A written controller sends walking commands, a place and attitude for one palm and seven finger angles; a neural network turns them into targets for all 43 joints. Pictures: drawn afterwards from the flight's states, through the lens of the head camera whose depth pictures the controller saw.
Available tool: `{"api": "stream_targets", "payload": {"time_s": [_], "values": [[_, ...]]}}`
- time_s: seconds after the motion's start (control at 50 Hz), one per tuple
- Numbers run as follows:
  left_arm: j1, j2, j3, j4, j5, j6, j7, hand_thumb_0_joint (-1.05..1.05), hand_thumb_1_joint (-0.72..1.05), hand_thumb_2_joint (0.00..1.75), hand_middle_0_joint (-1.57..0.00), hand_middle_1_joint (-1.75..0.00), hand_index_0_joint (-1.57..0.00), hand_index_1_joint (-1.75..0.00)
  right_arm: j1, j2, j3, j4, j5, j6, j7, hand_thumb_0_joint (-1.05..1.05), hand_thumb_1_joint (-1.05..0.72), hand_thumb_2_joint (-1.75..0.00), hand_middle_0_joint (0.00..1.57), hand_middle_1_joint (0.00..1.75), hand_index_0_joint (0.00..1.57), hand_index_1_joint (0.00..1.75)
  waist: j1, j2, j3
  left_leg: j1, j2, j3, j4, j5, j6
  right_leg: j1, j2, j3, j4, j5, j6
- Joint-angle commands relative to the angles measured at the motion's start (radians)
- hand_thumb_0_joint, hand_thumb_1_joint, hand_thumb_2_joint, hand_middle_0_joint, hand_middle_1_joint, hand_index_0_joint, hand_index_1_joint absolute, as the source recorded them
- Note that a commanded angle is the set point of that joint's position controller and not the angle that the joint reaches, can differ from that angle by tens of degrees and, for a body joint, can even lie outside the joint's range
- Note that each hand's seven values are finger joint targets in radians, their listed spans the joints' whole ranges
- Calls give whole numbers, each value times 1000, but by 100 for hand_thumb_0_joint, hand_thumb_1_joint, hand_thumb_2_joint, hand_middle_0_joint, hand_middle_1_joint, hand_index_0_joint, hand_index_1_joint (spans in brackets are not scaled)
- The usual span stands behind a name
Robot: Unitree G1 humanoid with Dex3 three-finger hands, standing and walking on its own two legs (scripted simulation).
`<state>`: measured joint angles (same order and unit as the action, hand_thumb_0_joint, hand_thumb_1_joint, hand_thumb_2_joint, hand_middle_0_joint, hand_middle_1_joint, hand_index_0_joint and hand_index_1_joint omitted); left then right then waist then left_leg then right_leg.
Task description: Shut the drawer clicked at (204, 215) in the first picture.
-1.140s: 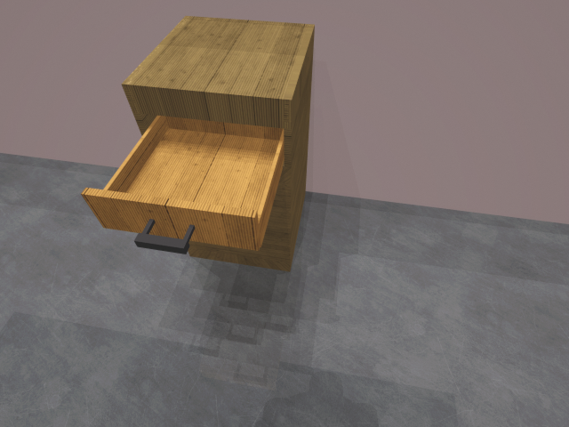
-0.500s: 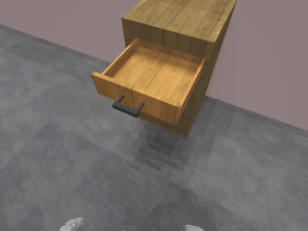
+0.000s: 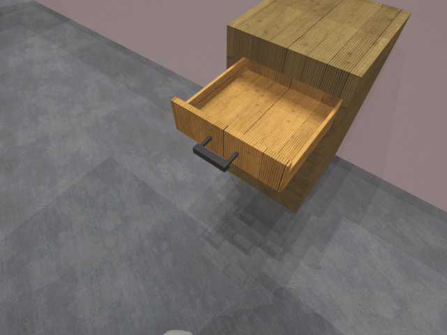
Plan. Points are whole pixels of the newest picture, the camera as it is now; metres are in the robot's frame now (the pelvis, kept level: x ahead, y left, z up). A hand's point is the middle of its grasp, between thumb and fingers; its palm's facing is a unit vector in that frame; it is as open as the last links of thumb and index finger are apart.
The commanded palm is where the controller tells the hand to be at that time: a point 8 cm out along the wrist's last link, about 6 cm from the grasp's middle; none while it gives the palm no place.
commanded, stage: stand and wait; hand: left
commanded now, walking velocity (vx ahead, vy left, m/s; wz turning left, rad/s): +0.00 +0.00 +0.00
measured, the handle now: (216, 152) +0.56 +0.08 -0.11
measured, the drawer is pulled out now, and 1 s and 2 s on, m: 0.30 0.30 0.30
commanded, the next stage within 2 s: look at it before walking up in 0.42 s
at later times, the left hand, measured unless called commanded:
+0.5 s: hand out of the picture +0.07 +0.18 -0.16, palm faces +0.02 -0.97 -0.22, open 7.3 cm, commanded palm none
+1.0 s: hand out of the picture +0.01 +0.17 -0.16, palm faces +0.04 -0.98 -0.19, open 7.3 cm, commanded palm none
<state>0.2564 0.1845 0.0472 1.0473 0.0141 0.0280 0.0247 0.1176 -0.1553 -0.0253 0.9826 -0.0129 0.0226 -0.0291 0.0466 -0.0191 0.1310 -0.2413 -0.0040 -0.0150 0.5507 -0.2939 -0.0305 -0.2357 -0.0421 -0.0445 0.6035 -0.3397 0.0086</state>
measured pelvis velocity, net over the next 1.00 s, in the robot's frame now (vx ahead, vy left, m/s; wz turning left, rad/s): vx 0.02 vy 0.00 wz -0.02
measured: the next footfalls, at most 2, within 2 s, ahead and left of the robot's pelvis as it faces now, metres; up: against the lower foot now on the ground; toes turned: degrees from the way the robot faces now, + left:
left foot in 1.94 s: +0.11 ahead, +0.10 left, +0.00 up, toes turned -26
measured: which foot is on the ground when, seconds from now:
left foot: down 0.00-1.00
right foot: down 0.00-1.00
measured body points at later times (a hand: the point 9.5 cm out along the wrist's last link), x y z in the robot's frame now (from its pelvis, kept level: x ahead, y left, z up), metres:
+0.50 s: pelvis +0.02 +0.00 +0.01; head +0.05 -0.01 +0.46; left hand +0.07 +0.23 -0.14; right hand -0.02 -0.21 -0.15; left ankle +0.00 +0.15 -0.73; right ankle -0.02 -0.10 -0.73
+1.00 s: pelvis +0.02 +0.00 +0.02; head +0.04 +0.00 +0.46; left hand +0.01 +0.22 -0.15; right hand +0.01 -0.21 -0.15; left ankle +0.00 +0.15 -0.73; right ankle -0.02 -0.10 -0.73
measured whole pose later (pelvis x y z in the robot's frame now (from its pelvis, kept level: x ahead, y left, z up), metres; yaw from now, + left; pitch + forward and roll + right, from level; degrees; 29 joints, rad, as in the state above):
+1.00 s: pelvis +0.02 +0.00 +0.02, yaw -1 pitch -1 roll +0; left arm 0.27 0.13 0.03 1.15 0.01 0.00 0.03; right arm 0.27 -0.13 -0.02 1.13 -0.01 0.00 -0.05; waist 0.01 0.00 0.07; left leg -0.12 0.04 0.00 0.38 -0.25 -0.04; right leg -0.10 0.00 -0.04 0.39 -0.27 -0.02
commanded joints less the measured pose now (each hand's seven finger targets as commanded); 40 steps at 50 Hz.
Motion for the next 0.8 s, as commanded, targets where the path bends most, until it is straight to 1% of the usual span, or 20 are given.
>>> {"api": "stream_targets", "payload": {"time_s": [0.0, 0.02, 0.04, 0.06, 0.08, 0.1, 0.14, 0.2, 0.26, 0.3, 0.34, 0.4, 0.46, 0.52, 0.54, 0.56, 0.62, 0.66, 0.72, 0.78], "values": [[25, 149, 8, -11, 1, -43, 0, 0, 90, 90, -20, -30, -20, -30, 78, -90, -31, -5, 9, 4, 5, 0, -90, -90, 20, 30, 20, 30, -60, -165, -71, 76, 14, 19, -10, -11, 17, -35, -179, 226, -324, 201, -99], [5, 137, 5, -5, 1, -45, 2, 0, 90, 90, -20, -30, -20, -30, 84, -83, -30, 14, 4, 7, 6, 0, -90, -90, 20, 30, 20, 30, -61, -169, -29, 80, 22, 10, -12, 13, 20, -64, -163, 215, -327, 203, -103], [6, 121, 5, 0, 3, -47, 6, 0, 90, 90, -20, -30, -20, -30, 102, -69, -33, 26, 2, 4, 6, 0, -90, -90, 20, 30, 20, 30, -69, -139, -35, 101, 29, 10, -40, 67, 22, -61, -138, 194, -308, 246, -95], [-1, 112, 4, 6, 0, -49, 8, 0, 90, 90, -20, -30, -20, -30, 133, -64, -27, 46, 2, -4, 4, 0, -90, -90, 20, 30, 20, 30, -78, -97, -59, 115, 49, 1, -82, 147, 27, -28, -117, 156, -278, 283, -81], [5, 104, 6, 11, -2, -49, 8, 0, 90, 90, -20, -30, -20, -30, 143, -68, -23, 63, 2, -13, 2, 0, -90, -90, 20, 30, 20, 30, -73, -45, -90, 132, 68, -8, -110, 220, 30, 9, -91, 131, -252, 322, -63], [18, 100, 7, 18, -5, -49, 9, 0, 90, 90, -20, -30, -20, -30, 141, -74, -21, 72, 2, -20, -1, 0, -90, -90, 20, 30, 20, 30, -63, -25, -113, 140, 84, -12, -119, 267, 31, 41, -75, 108, -238, 351, -51], [31, 93, 10, 33, -5, -49, 12, 0, 90, 90, -20, -30, -20, -30, 147, -76, -19, 84, 4, -27, -8, 0, -90, -90, 20, 30, 20, 30, -56, 12, -128, 143, 96, -10, -126, 321, 30, 86, -64, 94, -228, 404, -46], [28, 81, 10, 47, -7, -45, 14, 0, 90, 90, -20, -30, -20, -30, 164, -73, -13, 104, 2, -29, -14, 0, -90, -90, 20, 30, 20, 30, -51, 18, -115, 130, 100, -8, -149, 348, 28, 117, -63, 77, -229, 433, -46], [29, 79, 9, 57, -8, -42, 15, 0, 90, 90, -20, -30, -20, -30, 191, -65, -8, 119, 1, -29, -20, 0, -90, -90, 20, 30, 20, 30, -47, 50, -105, 126, 103, -3, -160, 366, 26, 134, -61, 68, -235, 440, -49], [24, 82, 9, 57, -10, -41, 15, 0, 90, 90, -20, -30, -20, -30, 203, -64, -8, 125, 1, -29, -20, 0, -90, -90, 20, 30, 20, 30, -45, 24, -102, 125, 102, -7, -170, 360, 26, 142, -60, 66, -240, 440, -48], [24, 82, 11, 54, -9, -40, 16, 0, 90, 90, -20, -30, -20, -30, 219, -64, -8, 129, 2, -30, -23, 0, -90, -90, 20, 30, 20, 30, -44, 27, -101, 130, 105, -4, -170, 371, 27, 143, -56, 61, -240, 440, -50], [14, 79, 9, 54, -12, -37, 15, 0, 90, 90, -20, -30, -20, -30, 239, -59, -5, 139, 0, -28, -22, 0, -90, -90, 20, 30, 20, 30, -45, 24, -80, 108, 103, -8, -190, 325, 26, 142, -55, 62, -254, 387, -49], [14, 82, 10, 52, -11, -39, 15, 0, 90, 90, -20, -30, -20, -30, 259, -53, -5, 144, 0, -30, -23, 0, -90, -90, 20, 30, 20, 30, -46, 23, -79, 106, 103, -7, -193, 336, 26, 149, -54, 60, -255, 400, -51], [15, 76, 10, 50, -11, -38, 15, 0, 90, 90, -20, -30, -20, -30, 265, -50, -5, 147, -1, -31, -22, 0, -90, -90, 20, 30, 20, 30, -45, 22, -71, 97, 101, -7, -203, 302, 25, 144, -52, 65, -263, 363, -50], [24, 78, 10, 52, -10, -41, 16, 0, 90, 90, -20, -30, -20, -30, 261, -47, -7, 147, 1, -32, -23, 0, -90, -90, 20, 30, 20, 30, -40, 26, -63, 106, 100, -6, -199, 311, 26, 132, -52, 63, -264, 379, -52], [22, 75, 9, 54, -11, -41, 16, 0, 90, 90, -20, -30, -20, -30, 275, -45, -6, 148, -1, -31, -23, 0, -90, -90, 20, 30, 20, 30, -47, 21, -73, 102, 101, -5, -199, 304, 26, 145, -54, 61, -266, 375, -51], [22, 72, 9, 52, -11, -41, 16, 0, 90, 90, -20, -30, -20, -30, 278, -47, -7, 147, -1, -32, -22, 0, -90, -90, 20, 30, 20, 30, -48, 14, -66, 98, 101, -7, -205, 294, 25, 137, -49, 66, -267, 356, -50], [29, 70, 8, 53, -10, -42, 17, 0, 90, 90, -20, -30, -20, -30, 280, -45, -8, 147, 0, -32, -23, 0, -90, -90, 20, 30, 20, 30, -50, 27, -69, 106, 101, -7, -201, 304, 27, 135, -50, 63, -267, 363, -50], [37, 66, 6, 57, -10, -41, 15, 0, 90, 90, -20, -30, -20, -30, 273, -45, -8, 143, 1, -31, -22, 0, -90, -90, 20, 30, 20, 30, -50, 24, -46, 101, 100, -7, -207, 274, 27, 113, -49, 69, -279, 328, -48], [46, 65, 6, 61, -8, -43, 15, 0, 90, 90, -20, -30, -20, -30, 272, -46, -9, 143, 1, -31, -23, 0, -90, -90, 20, 30, 20, 30, -53, 31, -62, 116, 101, -6, -202, 285, 28, 113, -49, 71, -276, 343, -47]]}}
